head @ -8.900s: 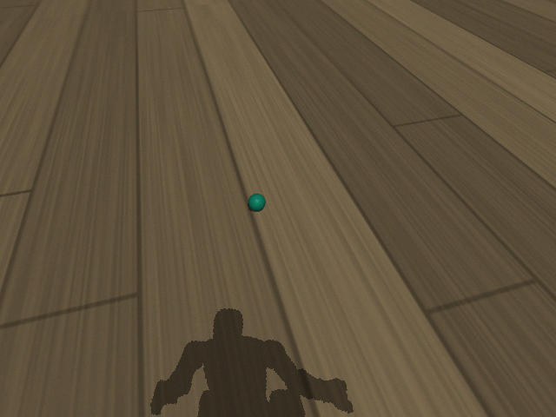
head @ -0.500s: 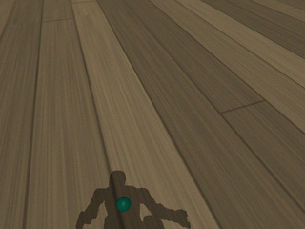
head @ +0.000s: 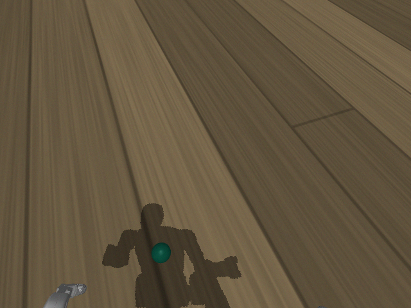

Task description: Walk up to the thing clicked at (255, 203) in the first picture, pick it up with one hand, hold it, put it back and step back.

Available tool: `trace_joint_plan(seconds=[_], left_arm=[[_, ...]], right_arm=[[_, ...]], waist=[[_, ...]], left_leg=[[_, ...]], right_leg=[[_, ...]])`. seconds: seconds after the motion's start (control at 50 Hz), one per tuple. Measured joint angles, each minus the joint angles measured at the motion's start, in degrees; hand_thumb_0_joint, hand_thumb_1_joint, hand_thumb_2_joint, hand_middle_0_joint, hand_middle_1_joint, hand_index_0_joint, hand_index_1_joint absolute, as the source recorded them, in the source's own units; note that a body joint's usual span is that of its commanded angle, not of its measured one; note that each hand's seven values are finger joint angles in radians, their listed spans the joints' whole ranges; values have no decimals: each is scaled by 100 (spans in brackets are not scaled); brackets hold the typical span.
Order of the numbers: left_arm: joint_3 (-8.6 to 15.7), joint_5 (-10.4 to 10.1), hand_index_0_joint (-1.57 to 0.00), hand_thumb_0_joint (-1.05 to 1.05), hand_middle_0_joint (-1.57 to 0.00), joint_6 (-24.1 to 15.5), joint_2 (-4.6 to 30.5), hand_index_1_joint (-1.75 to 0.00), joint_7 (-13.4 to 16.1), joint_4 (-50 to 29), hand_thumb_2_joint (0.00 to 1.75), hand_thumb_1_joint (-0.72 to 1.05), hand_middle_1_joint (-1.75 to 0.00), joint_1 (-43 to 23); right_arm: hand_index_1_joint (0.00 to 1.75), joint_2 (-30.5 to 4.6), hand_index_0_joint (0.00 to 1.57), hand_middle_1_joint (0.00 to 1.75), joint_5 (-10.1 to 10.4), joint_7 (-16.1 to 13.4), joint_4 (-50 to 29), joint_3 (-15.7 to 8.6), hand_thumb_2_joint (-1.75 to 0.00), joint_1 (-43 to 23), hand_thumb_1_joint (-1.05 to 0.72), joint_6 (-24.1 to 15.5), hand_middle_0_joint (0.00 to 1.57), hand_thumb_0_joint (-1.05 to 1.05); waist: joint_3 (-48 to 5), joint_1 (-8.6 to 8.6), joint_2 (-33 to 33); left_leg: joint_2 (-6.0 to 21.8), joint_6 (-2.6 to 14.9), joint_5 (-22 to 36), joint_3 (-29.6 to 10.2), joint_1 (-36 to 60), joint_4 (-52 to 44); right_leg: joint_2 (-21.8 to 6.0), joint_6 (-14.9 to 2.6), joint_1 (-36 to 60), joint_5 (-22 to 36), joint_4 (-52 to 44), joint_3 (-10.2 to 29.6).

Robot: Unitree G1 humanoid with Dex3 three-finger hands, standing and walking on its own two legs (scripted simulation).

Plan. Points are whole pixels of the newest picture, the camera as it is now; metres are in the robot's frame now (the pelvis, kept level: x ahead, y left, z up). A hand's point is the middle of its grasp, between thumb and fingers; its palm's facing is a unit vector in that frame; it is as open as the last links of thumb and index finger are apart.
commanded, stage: rise first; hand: left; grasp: from above
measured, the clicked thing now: (161, 252) +0.46 +0.17 -0.71
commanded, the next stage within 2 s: none
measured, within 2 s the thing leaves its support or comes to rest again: neither
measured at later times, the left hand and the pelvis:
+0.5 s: hand out of the picture +0.13 +0.25 -0.20, palm faces -0.15 -0.88 -0.45, open 14.1 cm; pelvis +0.00 +0.00 -0.06, yaw +0 degrees
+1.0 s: hand out of the picture +0.17 +0.26 -0.31, palm faces -0.40 -0.67 -0.62, open 14.3 cm; pelvis -0.04 +0.00 -0.16, yaw +0 degrees
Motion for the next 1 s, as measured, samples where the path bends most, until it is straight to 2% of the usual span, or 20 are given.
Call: trace_joint_plan(seconds=[0.1, 0.26, 0.38, 0.52, 0.76, 0.86, 0.94, 1.0], left_arm=[[-37, 130, -8, 0, -7, 454, -98, -97, 70, -473, 97, -15, -97, 341], [37, 384, -6, 0, -7, 515, -157, -104, 136, -1567, 98, -43, -103, 877], [-57, 503, -5, -1, -6, 765, -149, -106, 123, -2301, 99, -49, -104, 1256], [-134, 628, -5, -1, -6, 1040, -141, -106, 142, -2811, 99, -51, -104, 1547], [-229, 846, -5, -1, -6, 1038, -128, -106, 248, -3515, 99, -53, -105, 1862], [-287, 1206, -5, -1, -6, 783, 12, -107, 318, -3053, 99, -55, -105, 1484], [-305, 1655, -5, -1, -6, 400, 210, -107, 402, -2506, 99, -56, -105, 895], [-412, 2033, -5, -1, -6, 98, 307, -107, 503, -2336, 99, -56, -105, 453]], right_arm=[[30, -19, 20, 30, 5, 42, -351, -8, -90, 35, -92, -71, 20, 1], [30, -33, 20, 30, -73, -11, -697, -72, -89, -112, -89, -359, 20, 1], [30, 2, 20, 30, -98, -54, -877, -56, -89, -267, -88, -446, 20, 1], [30, 49, 20, 30, -131, -85, -1101, 6, -89, -301, -87, -563, 20, 1], [30, 86, 20, 30, -153, -84, -1267, 29, -89, -318, -88, -713, 20, 2], [30, 30, 20, 30, -159, -80, -1253, 62, -89, -391, -89, -839, 20, 2], [30, -63, 20, 30, -187, -20, -1175, 33, -89, -567, -90, -997, 20, 1], [30, -145, 20, 30, -185, 17, -1051, -21, -89, -714, -89, -1052, 20, 1]], waist=[[-158, -19, 65], [-341, 61, 8], [-442, 52, 50], [-566, 24, 87], [-658, 11, 124], [-769, 0, 140], [-841, -33, 100], [-894, -41, 101]], left_leg=[[4, 22, -271, 1, -477, 538], [20, 13, -790, -80, -1471, 1682], [47, 0, -1009, -157, -1862, 2154], [63, -3, -1166, -222, -2295, 2560], [77, -10, -1391, -283, -3174, 3347], [60, -10, -1495, -309, -3783, 3835], [35, -32, -1640, -309, -4588, 4494], [25, -48, -1759, -320, -5247, 5048]], right_leg=[[-3, 24, -469, -260, 518, 23], [7, 32, -1431, -805, 1662, -4], [36, 22, -1773, -1017, 2081, -57], [56, 18, -2169, -1173, 2453, -99], [77, 16, -3029, -1415, 3241, -108], [67, 13, -3642, -1556, 3772, -102], [49, 10, -4475, -1758, 4516, -54], [48, 12, -5145, -1913, 5117, -23]])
